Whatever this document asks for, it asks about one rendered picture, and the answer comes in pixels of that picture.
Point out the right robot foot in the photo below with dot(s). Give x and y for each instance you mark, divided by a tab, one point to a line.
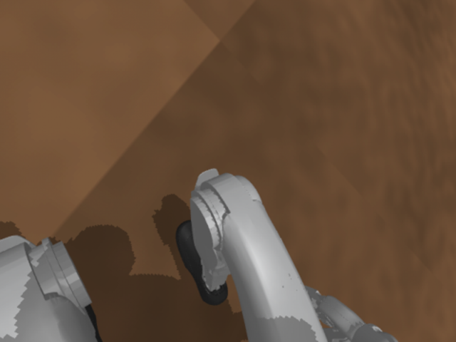
192	262

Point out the right robot hand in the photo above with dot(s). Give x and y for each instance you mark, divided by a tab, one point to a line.
335	314

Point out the left robot foot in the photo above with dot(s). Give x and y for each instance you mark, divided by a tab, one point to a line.
93	320

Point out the right robot arm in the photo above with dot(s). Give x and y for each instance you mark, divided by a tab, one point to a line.
371	333

